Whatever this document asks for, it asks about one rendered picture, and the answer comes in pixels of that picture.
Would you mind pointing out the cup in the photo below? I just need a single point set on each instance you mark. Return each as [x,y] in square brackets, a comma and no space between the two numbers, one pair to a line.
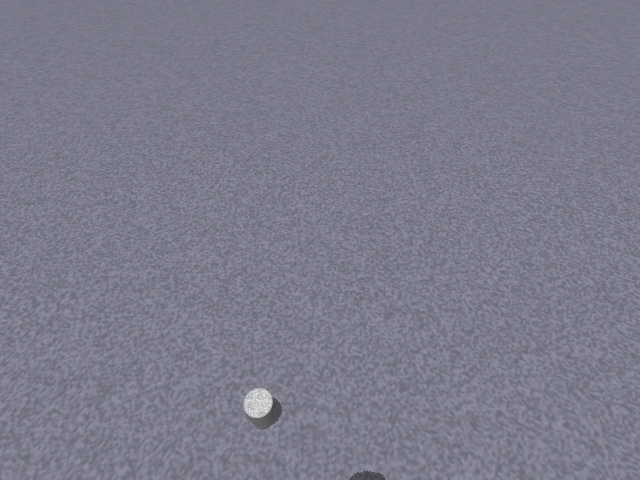
[258,406]

